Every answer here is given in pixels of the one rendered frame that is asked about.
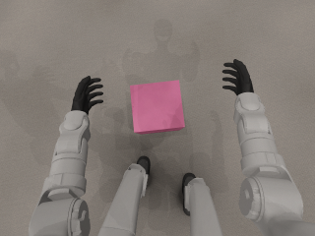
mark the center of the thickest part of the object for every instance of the robot left hand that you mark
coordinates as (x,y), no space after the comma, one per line
(82,99)

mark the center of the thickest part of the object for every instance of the right robot forearm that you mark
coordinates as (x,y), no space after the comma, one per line
(259,152)

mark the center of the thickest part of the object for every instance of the robot right hand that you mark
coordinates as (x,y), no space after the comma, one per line
(243,82)

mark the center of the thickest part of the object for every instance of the robot left shin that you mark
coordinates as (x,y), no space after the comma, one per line
(135,166)

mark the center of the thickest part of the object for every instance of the robot left upper arm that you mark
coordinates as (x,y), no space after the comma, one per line
(68,217)

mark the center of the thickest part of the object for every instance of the robot left thigh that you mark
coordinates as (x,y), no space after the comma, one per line
(122,216)

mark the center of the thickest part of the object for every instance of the carton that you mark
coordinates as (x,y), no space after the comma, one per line
(157,107)

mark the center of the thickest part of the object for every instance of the robot right upper arm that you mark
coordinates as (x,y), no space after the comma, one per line
(275,207)

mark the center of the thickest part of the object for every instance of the left robot forearm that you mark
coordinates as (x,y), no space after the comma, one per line
(66,178)

